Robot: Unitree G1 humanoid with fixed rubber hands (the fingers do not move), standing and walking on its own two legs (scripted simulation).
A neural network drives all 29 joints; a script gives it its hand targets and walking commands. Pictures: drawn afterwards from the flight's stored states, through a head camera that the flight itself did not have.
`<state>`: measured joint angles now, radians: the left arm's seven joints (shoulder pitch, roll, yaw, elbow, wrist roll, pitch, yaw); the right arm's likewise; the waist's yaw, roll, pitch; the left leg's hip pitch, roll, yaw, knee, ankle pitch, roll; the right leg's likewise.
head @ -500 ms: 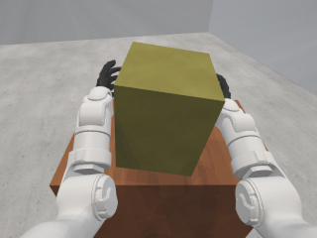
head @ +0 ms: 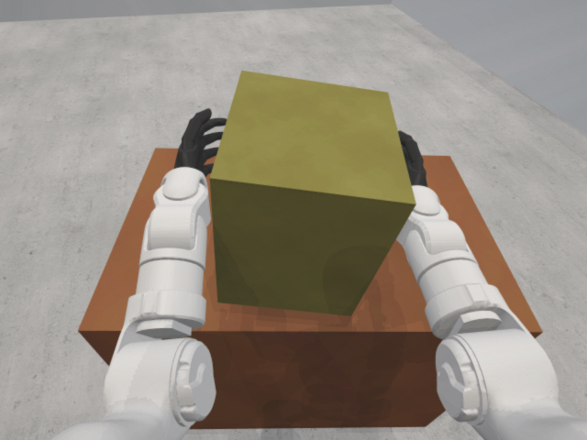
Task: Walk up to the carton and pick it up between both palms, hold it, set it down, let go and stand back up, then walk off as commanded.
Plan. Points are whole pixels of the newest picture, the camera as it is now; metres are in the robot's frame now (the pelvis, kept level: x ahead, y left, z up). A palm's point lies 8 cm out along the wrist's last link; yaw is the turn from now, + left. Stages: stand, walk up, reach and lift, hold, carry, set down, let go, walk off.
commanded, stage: set down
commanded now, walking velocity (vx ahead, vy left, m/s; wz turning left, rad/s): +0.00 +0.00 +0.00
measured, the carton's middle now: (299, 201) +0.42 +0.01 +0.12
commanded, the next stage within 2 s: none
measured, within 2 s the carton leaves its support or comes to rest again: neither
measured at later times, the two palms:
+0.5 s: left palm (204, 196) +0.41 +0.14 +0.14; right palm (413, 213) +0.41 -0.15 +0.12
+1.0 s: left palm (215, 192) +0.44 +0.13 +0.12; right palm (412, 211) +0.42 -0.16 +0.10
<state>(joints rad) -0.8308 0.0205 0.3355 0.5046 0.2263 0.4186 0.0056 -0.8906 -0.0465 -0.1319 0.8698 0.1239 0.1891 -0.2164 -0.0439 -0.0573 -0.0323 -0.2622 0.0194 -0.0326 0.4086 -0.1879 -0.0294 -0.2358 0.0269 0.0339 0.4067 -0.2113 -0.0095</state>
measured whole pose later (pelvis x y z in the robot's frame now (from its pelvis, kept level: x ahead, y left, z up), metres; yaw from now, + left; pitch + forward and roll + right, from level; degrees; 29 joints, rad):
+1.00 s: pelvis +0.02 -0.01 +0.00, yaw +0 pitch +4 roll +0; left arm -0.77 -0.01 0.32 0.68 0.20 0.20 0.05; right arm -0.80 -0.05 -0.13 0.95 0.12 0.02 -0.20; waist -0.04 -0.05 -0.03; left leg -0.25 0.02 -0.03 0.39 -0.20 -0.03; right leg -0.24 0.03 0.03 0.41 -0.23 -0.01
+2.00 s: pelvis +0.02 -0.01 +0.00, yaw +0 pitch +4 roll +0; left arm -0.73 -0.06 0.39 0.82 0.33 0.00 0.06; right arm -0.74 -0.03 -0.24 0.95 -0.04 -0.10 -0.11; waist -0.04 -0.04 -0.04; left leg -0.25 0.02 -0.03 0.37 -0.20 -0.04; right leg -0.24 0.03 0.03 0.40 -0.24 -0.01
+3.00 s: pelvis +0.02 -0.01 +0.00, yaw +0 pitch +4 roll +0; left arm -0.71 -0.08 0.46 0.89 0.37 -0.12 0.05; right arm -0.68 0.03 -0.37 0.95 -0.20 -0.22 -0.09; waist -0.03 -0.04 0.03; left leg -0.25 0.02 -0.03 0.37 -0.20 -0.04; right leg -0.24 0.03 0.03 0.40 -0.23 -0.01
